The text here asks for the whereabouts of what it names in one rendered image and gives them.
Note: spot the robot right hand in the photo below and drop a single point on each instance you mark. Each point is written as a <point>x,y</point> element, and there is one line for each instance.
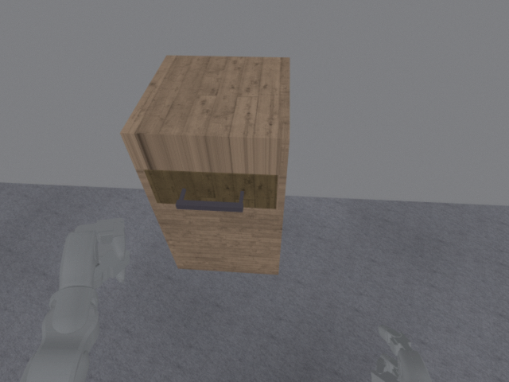
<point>410,366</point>

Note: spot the robot left hand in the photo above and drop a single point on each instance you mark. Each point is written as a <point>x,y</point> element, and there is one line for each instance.
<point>81,253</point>

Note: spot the handle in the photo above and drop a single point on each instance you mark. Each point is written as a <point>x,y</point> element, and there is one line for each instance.
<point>210,205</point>

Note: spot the cabinet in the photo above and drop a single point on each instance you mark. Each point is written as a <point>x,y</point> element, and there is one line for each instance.
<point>217,115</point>

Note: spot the robot left forearm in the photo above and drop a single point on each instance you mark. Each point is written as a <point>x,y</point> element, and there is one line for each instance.
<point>69,330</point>

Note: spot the drawer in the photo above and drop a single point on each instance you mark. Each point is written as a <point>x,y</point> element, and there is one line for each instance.
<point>260,190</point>

